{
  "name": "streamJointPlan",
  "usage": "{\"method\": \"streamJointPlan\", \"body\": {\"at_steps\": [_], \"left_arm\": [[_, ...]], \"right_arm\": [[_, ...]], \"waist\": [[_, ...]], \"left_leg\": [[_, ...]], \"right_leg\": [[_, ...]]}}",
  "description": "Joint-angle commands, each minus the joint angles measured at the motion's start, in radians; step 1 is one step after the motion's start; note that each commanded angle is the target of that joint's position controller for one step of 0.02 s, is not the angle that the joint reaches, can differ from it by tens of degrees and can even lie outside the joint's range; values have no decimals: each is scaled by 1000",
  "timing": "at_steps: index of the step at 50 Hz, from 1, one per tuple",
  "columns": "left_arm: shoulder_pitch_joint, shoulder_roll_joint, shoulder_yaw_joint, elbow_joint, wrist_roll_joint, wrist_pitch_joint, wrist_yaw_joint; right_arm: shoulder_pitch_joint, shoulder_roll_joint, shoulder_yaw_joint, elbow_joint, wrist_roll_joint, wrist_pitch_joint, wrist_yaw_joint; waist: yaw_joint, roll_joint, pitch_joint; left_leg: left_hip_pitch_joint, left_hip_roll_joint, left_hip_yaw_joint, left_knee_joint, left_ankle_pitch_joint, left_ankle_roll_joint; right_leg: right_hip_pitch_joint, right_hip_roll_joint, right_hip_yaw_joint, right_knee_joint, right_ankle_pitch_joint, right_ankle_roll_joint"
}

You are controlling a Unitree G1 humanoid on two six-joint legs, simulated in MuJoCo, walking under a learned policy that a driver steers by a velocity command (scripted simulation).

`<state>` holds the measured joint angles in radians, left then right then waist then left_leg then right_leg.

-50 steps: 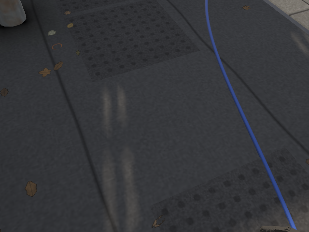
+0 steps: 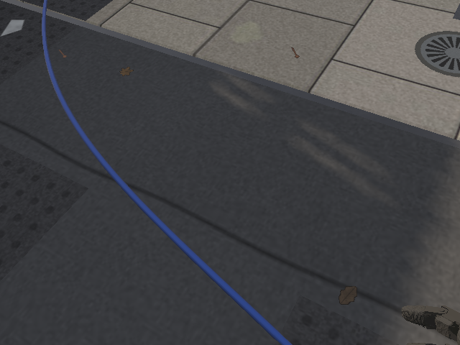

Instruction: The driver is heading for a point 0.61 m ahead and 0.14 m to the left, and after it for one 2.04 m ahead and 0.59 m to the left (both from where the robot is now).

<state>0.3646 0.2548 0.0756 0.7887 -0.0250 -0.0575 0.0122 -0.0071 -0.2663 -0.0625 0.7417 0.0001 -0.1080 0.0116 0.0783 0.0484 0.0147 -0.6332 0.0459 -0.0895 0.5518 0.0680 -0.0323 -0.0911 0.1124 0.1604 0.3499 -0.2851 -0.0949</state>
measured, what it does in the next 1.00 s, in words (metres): walks ahead: left foot, then right foot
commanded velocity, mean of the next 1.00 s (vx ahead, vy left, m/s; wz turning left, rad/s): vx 0.47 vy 0.00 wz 0.14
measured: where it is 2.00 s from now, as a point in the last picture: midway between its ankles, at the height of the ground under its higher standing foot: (266, 294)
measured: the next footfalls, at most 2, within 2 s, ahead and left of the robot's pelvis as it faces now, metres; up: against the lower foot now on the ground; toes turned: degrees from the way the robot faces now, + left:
left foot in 0.12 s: +0.25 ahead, +0.13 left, +0.00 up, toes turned -6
right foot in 0.60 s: +0.47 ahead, -0.13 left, +0.00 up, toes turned +1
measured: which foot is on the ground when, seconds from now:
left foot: up 0.00-0.10, down 0.12-0.60, up 0.62-1.00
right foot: down 0.00-0.14, up 0.16-0.58, down 0.60-1.00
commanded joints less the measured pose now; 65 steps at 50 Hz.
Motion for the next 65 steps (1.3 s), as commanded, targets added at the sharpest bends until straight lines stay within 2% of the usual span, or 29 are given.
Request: {"method": "streamJointPlan", "body": {"at_steps": [1,5,6,7,8,9,11,15,18,25,29,30,31,32,33,35,37,46,50,52,53,54,55,56,57,58,60,62,65], "left_arm": [[42,154,38,-35,-2,1,13],[4,131,29,-41,8,9,12],[-17,100,13,-63,23,5,6],[147,34,-6,-54,0,-6,3],[170,81,-7,-39,-14,-16,3],[49,155,10,-52,-18,-17,1],[-99,144,10,-92,12,-20,-2],[-73,76,0,-89,16,-13,-8],[-185,54,-13,-132,31,-24,-6],[-391,65,-16,-182,9,-50,-33],[-240,144,21,-145,12,-67,-29],[-89,199,39,-126,31,-70,-18],[34,289,62,-108,42,-55,-10],[72,246,53,-85,35,-45,-16],[22,177,33,-91,28,-45,-17],[-105,102,6,-93,28,-45,-22],[-170,85,4,-83,34,-52,-25],[-170,177,33,-28,30,-42,7],[-158,223,48,-18,-3,-17,15],[-178,235,55,-25,-21,-3,21],[-153,206,46,-24,-16,0,20],[-90,138,21,-44,39,-2,13],[-6,83,-4,-62,68,-10,0],[-17,168,8,-57,37,-13,-11],[-108,192,11,-82,4,-9,-10],[-143,180,11,-76,12,3,4],[-156,181,16,-71,28,36,22],[-139,152,10,-70,40,40,25],[-165,127,-1,-76,39,41,30]], "right_arm": [[-125,-91,-17,-106,5,-33,17],[88,-146,-41,-56,-7,-50,14],[250,-192,-53,-37,-23,-50,8],[399,-269,-78,6,-29,-37,8],[421,-199,-63,28,3,-31,19],[355,-130,-44,14,16,-26,16],[237,-91,-23,-2,0,-9,15],[236,-96,-17,20,-1,-18,15],[278,-142,-27,37,12,-10,5],[405,-165,-30,75,31,25,-9],[392,-162,-28,70,28,42,-19],[366,-111,-9,45,15,37,-17],[458,-19,18,18,10,22,-18],[472,-59,12,8,37,12,-19],[402,-143,-13,4,49,16,-21],[328,-133,-19,-12,33,35,-21],[334,-97,-21,-18,30,58,-13],[147,-43,-4,-113,8,71,26],[113,-92,-25,-164,7,84,50],[226,-141,-53,-148,1,88,50],[335,-193,-79,-118,-2,88,36],[384,-298,-102,-125,-2,94,8],[312,-337,-87,-180,-24,91,1],[307,-296,-77,-206,-15,90,17],[263,-249,-69,-203,-9,87,21],[212,-209,-60,-199,10,90,17],[145,-174,-45,-213,6,105,1],[141,-193,-53,-220,-15,107,-9],[160,-206,-61,-216,-5,112,-28]], "waist": [[1,-145,1],[-105,-179,-94],[-179,-116,-233],[-149,174,-389],[-151,235,-363],[-167,108,-195],[-125,-20,-24],[-73,45,-22],[-96,20,-10],[-156,39,9],[-49,56,-66],[27,2,-182],[27,-238,-337],[29,-340,-373],[32,-226,-229],[-21,-153,-78],[-71,-184,-18],[-53,-112,22],[-61,-138,-14],[-129,-133,-76],[-177,-79,-137],[-161,139,-215],[-68,270,-348],[-129,122,-483],[-129,62,-381],[-104,-18,-250],[-57,12,-149],[-43,35,-154],[-57,41,-190]], "left_leg": [[47,-39,21,-72,-14,18],[363,-51,65,-133,-80,102],[634,82,-60,-80,-54,171],[1027,302,-479,-108,-186,349],[1038,363,-708,-231,-404,363],[897,324,-588,-254,-501,313],[608,240,-365,-312,-358,271],[472,168,-186,-385,-129,269],[464,153,-135,-408,-38,278],[485,142,-127,-337,-92,231],[474,114,-157,-150,-47,169],[351,53,-109,85,-110,131],[14,-72,20,434,-458,63],[-146,-59,-21,632,-669,55],[-198,-9,-47,708,-593,58],[-154,48,-16,672,-451,50],[-70,86,-15,619,-383,42],[40,46,90,201,-33,24],[96,9,124,95,-133,71],[249,-55,167,8,-158,116],[420,-95,166,-63,-43,149],[675,112,-103,-32,427,227],[861,334,-526,-43,727,443],[882,345,-535,-104,567,487],[780,290,-457,-149,270,442],[635,220,-362,-172,105,362],[393,141,-266,-215,12,300],[321,112,-236,-222,73,298],[343,109,-259,-211,26,292]], "right_leg": [[19,-258,213,-14,264,-115],[36,-215,196,192,565,-66],[-92,-165,140,435,469,-32],[-462,-10,31,807,32,55],[-630,-24,60,939,-293,59],[-695,-78,64,993,-221,55],[-652,-154,-14,900,-89,53],[-551,-216,-75,728,-9,66],[-562,-220,-102,526,119,90],[-408,-136,-119,185,299,115],[-111,-128,-125,68,217,58],[130,-257,-16,100,221,0],[492,-501,297,105,203,-122],[487,-567,538,1,2,-183],[367,-517,430,-31,-74,-146],[131,-431,208,-97,26,-102],[-14,-386,77,-164,115,-87],[-62,-343,-290,-140,591,-61],[49,-385,-306,-18,678,-24],[61,-363,-330,183,795,10],[3,-305,-354,380,718,52],[-257,-227,-367,709,177,122],[-516,-61,-213,1023,-460,177],[-548,-94,-47,1107,-419,175],[-613,-120,-63,1077,-312,156],[-620,-164,-68,980,-236,152],[-506,-178,-82,842,-156,152],[-436,-149,-100,748,-117,160],[-426,-130,-78,620,-72,173]]}}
